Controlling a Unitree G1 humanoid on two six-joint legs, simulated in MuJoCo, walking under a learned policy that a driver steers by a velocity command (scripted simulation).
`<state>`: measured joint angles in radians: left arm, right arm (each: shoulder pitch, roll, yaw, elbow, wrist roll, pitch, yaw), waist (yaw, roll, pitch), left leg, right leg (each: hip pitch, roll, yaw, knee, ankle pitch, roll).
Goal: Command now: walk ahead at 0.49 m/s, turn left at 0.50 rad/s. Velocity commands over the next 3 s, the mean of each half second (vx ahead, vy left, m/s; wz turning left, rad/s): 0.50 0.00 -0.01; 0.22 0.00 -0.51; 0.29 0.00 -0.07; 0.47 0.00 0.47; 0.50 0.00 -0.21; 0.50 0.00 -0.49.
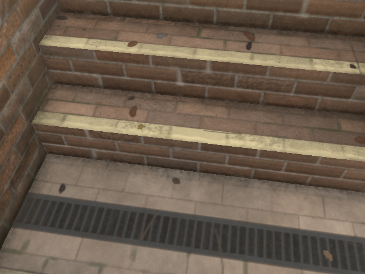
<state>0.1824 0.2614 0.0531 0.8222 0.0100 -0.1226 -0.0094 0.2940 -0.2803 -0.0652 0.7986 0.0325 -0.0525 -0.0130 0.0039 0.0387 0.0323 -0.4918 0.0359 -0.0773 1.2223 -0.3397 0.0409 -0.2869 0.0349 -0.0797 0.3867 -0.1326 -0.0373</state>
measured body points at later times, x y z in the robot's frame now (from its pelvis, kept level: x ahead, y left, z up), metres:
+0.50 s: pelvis +0.26 +0.07 +0.00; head +0.29 +0.09 +0.45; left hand +0.35 +0.35 -0.13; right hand +0.37 -0.20 -0.10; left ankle +0.29 +0.17 -0.74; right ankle +0.22 -0.09 -0.65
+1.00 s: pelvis +0.43 +0.02 -0.01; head +0.47 -0.02 +0.44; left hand +0.67 +0.23 -0.09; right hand +0.50 -0.30 -0.12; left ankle +0.47 +0.19 -0.66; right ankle +0.49 -0.07 -0.74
